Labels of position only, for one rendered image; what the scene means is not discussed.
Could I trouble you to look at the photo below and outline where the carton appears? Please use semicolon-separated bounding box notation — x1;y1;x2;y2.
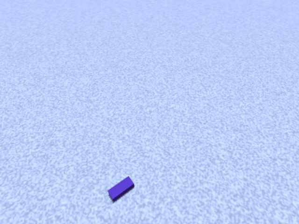
108;176;134;202

